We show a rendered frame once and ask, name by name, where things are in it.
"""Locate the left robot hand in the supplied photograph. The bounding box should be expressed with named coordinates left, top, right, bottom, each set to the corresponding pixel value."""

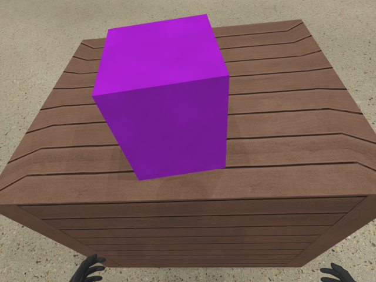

left=69, top=254, right=106, bottom=282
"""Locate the right robot hand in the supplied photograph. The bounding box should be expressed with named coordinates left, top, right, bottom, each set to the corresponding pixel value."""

left=320, top=263, right=355, bottom=282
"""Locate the pedestal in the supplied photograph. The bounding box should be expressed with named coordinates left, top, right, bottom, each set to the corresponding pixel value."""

left=0, top=19, right=376, bottom=267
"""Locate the carton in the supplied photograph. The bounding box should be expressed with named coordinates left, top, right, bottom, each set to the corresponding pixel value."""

left=92, top=14, right=230, bottom=180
